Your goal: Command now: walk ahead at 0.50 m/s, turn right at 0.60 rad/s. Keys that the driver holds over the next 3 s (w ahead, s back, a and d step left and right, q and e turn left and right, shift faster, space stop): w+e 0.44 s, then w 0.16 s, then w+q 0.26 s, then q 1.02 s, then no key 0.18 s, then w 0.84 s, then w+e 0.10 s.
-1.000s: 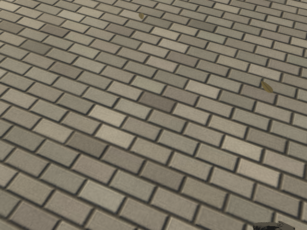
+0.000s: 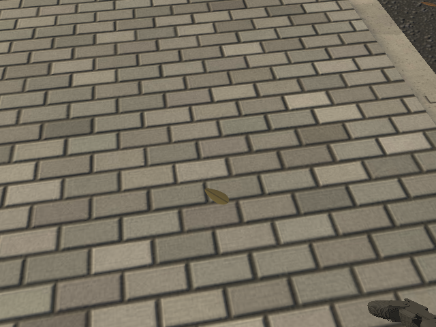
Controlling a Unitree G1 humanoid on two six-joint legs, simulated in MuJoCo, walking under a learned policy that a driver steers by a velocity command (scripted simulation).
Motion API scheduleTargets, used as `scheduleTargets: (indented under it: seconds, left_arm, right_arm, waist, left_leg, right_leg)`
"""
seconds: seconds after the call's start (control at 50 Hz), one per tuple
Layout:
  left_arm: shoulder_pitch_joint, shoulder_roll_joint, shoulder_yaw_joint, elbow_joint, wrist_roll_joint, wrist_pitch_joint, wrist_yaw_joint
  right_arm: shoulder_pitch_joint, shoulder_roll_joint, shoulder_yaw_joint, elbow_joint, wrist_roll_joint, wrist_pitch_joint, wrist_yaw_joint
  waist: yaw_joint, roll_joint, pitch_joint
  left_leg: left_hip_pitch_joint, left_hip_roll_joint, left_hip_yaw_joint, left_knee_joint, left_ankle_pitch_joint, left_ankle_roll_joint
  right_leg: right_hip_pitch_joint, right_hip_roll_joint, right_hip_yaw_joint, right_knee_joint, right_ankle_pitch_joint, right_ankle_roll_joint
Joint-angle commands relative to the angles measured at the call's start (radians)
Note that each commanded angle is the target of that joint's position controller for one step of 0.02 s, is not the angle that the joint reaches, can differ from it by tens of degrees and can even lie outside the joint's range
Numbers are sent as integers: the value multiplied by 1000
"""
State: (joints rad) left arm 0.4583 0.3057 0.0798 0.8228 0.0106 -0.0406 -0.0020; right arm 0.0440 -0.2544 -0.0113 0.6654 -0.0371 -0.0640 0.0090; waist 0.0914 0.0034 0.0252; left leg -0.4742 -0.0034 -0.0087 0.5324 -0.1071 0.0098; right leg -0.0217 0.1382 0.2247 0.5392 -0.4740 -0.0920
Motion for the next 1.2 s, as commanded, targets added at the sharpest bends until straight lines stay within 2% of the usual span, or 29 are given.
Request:
scheduleTargets:
  seconds: [0.02, 0.04, 0.06, 0.08, 0.1, 0.14, 0.2, 0.3, 0.4, 0.46, 0.5, 0.52, 0.54, 0.56, 0.58, 0.62, 0.64, 0.7, 0.86, 0.94, 0.98, 1.02, 1.04, 1.06, 1.08, 1.1, 1.14, 1.16, 1.2]
  left_arm:
    - [47, 21, -3, -139, -28, -24, -6]
    - [14, 101, 5, -94, 7, -4, 4]
    - [-54, 105, 8, -95, 13, 1, -7]
    - [-87, 87, 5, -98, 12, 6, -16]
    - [-102, 78, 4, -100, 22, 15, -25]
    - [-100, 63, 0, -99, 27, 35, -41]
    - [-179, 48, -6, -130, 26, 45, -55]
    - [-341, 19, -22, -182, 23, 42, -69]
    - [-486, 2, -38, -232, 27, 36, -87]
    - [-472, 14, -33, -235, 38, 36, -76]
    - [-301, 42, -14, -185, 46, 25, -59]
    - [-127, 72, 3, -124, 55, 15, -45]
    - [-36, 177, 31, -112, 64, 13, -26]
    - [-36, 229, 42, -125, 21, 20, -18]
    - [-57, 199, 38, -108, 6, 26, -7]
    - [-144, 97, 7, -82, 7, 9, 2]
    - [-176, 65, -6, -76, 4, -1, 2]
    - [-174, 52, -14, -51, 5, -35, -4]
    - [-105, 44, -22, 14, 4, -60, 3]
    - [-60, 40, -33, 56, 0, -54, 26]
    - [-59, 67, -29, 68, 3, -47, 39]
    - [-98, 102, -18, 61, 6, -36, 52]
    - [-129, 110, -15, 49, 0, -30, 51]
    - [-147, 102, -17, 21, -10, -34, 46]
    - [-16, -14, -37, -12, -21, -34, 38]
    - [-27, 43, -34, -10, 2, -25, 34]
    - [-145, 54, -33, -33, 8, -18, 30]
    - [-183, 55, -30, -51, 19, -5, 29]
    - [-145, 34, -34, -45, 31, 42, 29]
  right_arm:
    - [349, -324, -94, 7, -24, -7, -32]
    - [277, -221, -80, -4, -8, 4, -27]
    - [223, -143, -60, -11, 1, 5, -23]
    - [197, -109, -50, -3, 0, 3, -20]
    - [206, -101, -47, 11, 3, -2, -21]
    - [231, -100, -47, 36, 13, -22, -17]
    - [263, -114, -54, 62, 22, -40, -9]
    - [305, -116, -58, 100, 19, -36, -7]
    - [362, -148, -67, 139, 20, -25, -17]
    - [391, -177, -70, 166, 18, -6, -26]
    - [397, -202, -70, 179, 18, 9, -29]
    - [382, -192, -64, 168, 21, 12, -28]
    - [414, -92, -36, 108, 39, 7, -13]
    - [390, -111, -44, 74, 30, 6, -6]
    - [281, -152, -56, 61, 24, 8, -6]
    - [285, -106, -39, 83, 34, -4, 0]
    - [319, -101, -39, 103, 19, 11, 3]
    - [373, -83, -43, 146, 10, 47, 23]
    - [138, -58, -45, 103, 15, 44, 33]
    - [39, -20, -23, 64, 2, 32, 44]
    - [92, -33, -26, 71, -2, 28, 43]
    - [257, -72, -41, 113, -7, 23, 34]
    - [371, -98, -55, 145, -17, 11, 26]
    - [458, -169, -77, 160, -23, 2, 13]
    - [403, -279, -108, 135, -1, 14, 2]
    - [428, -275, -116, 120, 54, 23, 4]
    - [251, -150, -85, 87, 52, 53, -13]
    - [224, -115, -74, 89, 49, 60, -16]
    - [214, -116, -72, 90, 36, 62, -14]
  waist:
    - [-132, 360, -337]
    - [-116, 152, -197]
    - [-114, 52, -91]
    - [-102, 30, -43]
    - [-97, 72, -22]
    - [-86, 115, -20]
    - [-86, 98, -11]
    - [-112, 83, 29]
    - [-148, 81, 65]
    - [-130, 93, 37]
    - [-50, 97, -67]
    - [30, 49, -162]
    - [34, -144, -304]
    - [14, -200, -388]
    - [29, -63, -268]
    - [-58, -14, -80]
    - [-97, -23, -50]
    - [-127, -45, -42]
    - [-71, -57, 64]
    - [-45, -53, 79]
    - [-67, -87, 32]
    - [-134, -115, -50]
    - [-192, -91, -109]
    - [-241, 3, -183]
    - [-118, 263, -315]
    - [-174, 97, -462]
    - [-121, -22, -167]
    - [-96, -35, -90]
    - [-67, -10, -67]
  left_leg:
    - [749, 464, -768, -270, -381, 180]
    - [621, 432, -734, -274, -494, 176]
    - [497, 381, -561, -283, -431, 157]
    - [419, 331, -416, -300, -276, 139]
    - [378, 292, -309, -312, -164, 124]
    - [344, 260, -190, -330, 1, 118]
    - [371, 268, -86, -359, 125, 136]
    - [408, 238, 77, -374, 217, 129]
    - [477, 262, 168, -354, 289, 108]
    - [549, 277, 219, -219, 636, 91]
    - [535, 278, 241, 44, 828, 87]
    - [404, 252, 261, 269, 679, 68]
    - [44, 170, 262, 615, 121, 22]
    - [-159, 6, 128, 857, -433, -9]
    - [-242, 62, 15, 873, -332, -1]
    - [-172, 126, 5, 710, -238, 13]
    - [-104, 137, -1, 651, -226, 10]
    - [-36, 117, -8, 602, -167, 5]
    - [-219, 74, -22, 326, 115, 8]
    - [-133, 34, 112, 123, 144, 30]
    - [-53, -21, 147, 83, 73, 60]
    - [100, -77, 146, 52, -3, 106]
    - [239, -83, 115, -49, 80, 135]
    - [436, 45, -26, -80, 432, 196]
    - [761, 365, -419, 55, 1182, 379]
    - [787, 396, -500, -24, 1129, 468]
    - [460, 300, -366, -156, 653, 384]
    - [355, 245, -322, -195, 558, 338]
    - [213, 181, -259, -227, 497, 297]
  right_leg:
    - [-556, 34, -94, 634, -104, 9]
    - [-633, -72, -88, 718, -20, 2]
    - [-616, -104, -102, 697, 77, 6]
    - [-590, -134, -115, 659, 127, 17]
    - [-572, -157, -126, 631, 143, 26]
    - [-547, -167, -144, 625, 171, 39]
    - [-628, -183, -153, 609, 242, 51]
    - [-688, -195, -205, 407, 401, 67]
    - [-614, -188, -302, 161, 410, 23]
    - [-509, -121, -355, 89, 271, -30]
    - [-288, -44, -357, 26, 207, -81]
    - [-39, -55, -305, -42, 251, -112]
    - [308, -350, 102, -76, 95, -204]
    - [374, -543, 536, -228, 252, -291]
    - [306, -496, 353, -221, 396, -265]
    - [51, -404, 96, -250, 599, -184]
    - [-37, -365, 21, -277, 634, -150]
    - [-118, -328, -86, -354, 638, -121]
    - [-25, -313, -265, -434, 636, -49]
    - [34, -312, -368, -330, 1014, -20]
    - [90, -319, -384, -204, 1236, 4]
    - [90, -327, -389, 30, 1356, 18]
    - [38, -310, -396, 228, 1219, 25]
    - [-131, -230, -421, 541, 821, 50]
    - [-489, -41, -365, 933, -158, 101]
    - [-560, -64, -177, 1009, -89, 104]
    - [-592, -160, -169, 880, 30, 108]
    - [-577, -182, -165, 792, 39, 116]
    - [-473, -177, -185, 692, 63, 131]
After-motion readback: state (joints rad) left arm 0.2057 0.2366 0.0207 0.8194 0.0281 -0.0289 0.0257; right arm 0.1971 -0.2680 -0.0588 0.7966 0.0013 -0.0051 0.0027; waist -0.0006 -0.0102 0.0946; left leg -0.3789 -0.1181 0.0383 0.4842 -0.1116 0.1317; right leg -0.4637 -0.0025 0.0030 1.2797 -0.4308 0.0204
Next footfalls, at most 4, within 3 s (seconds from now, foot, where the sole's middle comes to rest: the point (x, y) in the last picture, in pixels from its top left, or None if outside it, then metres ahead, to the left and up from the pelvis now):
0.52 right None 0.39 -0.15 -0.76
1.06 left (273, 253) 0.71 -0.09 -0.76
1.60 right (331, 262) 0.69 -0.27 -0.76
2.06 left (268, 282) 0.61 -0.07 -0.76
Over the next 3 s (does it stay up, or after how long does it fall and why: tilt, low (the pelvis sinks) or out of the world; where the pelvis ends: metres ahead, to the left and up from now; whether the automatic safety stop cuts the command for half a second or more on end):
stays up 0.94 -0.08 0.02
